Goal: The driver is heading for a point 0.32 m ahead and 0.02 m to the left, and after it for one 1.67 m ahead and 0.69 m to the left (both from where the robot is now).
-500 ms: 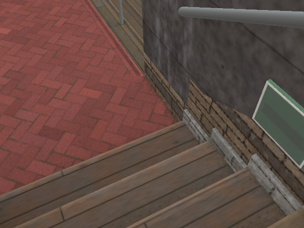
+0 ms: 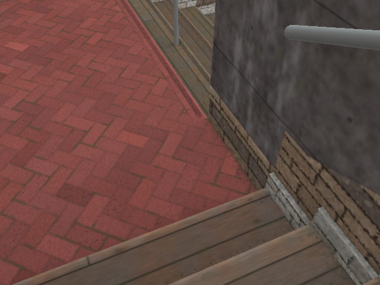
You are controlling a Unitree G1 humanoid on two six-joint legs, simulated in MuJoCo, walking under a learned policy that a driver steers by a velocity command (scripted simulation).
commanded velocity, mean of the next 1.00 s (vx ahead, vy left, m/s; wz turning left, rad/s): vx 0.50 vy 0.00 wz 0.33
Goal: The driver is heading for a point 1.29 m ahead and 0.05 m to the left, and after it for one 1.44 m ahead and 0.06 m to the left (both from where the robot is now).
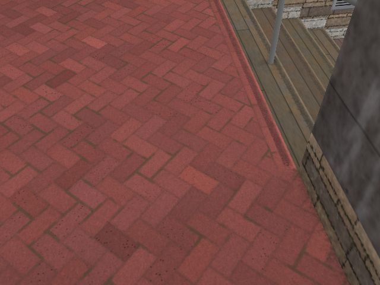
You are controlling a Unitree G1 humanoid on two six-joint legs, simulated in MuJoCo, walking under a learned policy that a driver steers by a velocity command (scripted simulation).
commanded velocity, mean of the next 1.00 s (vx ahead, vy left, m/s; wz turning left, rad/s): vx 0.50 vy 0.00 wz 0.26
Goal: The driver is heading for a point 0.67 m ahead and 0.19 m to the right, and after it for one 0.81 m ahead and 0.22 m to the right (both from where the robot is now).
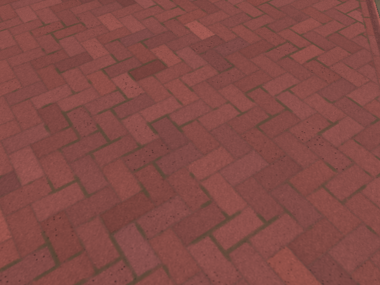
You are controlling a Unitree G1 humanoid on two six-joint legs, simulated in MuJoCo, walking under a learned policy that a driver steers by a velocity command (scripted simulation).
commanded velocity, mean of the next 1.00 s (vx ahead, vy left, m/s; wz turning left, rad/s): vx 0.49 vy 0.00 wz -0.10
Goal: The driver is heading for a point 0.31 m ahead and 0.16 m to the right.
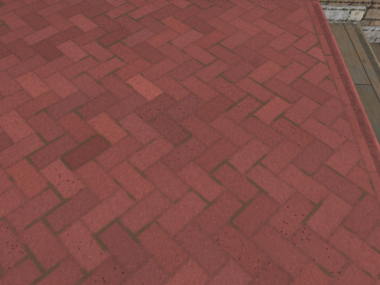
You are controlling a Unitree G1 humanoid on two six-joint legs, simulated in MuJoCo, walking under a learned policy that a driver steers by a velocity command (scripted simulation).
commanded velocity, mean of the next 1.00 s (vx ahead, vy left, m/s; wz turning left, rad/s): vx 0.09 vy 0.00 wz -0.26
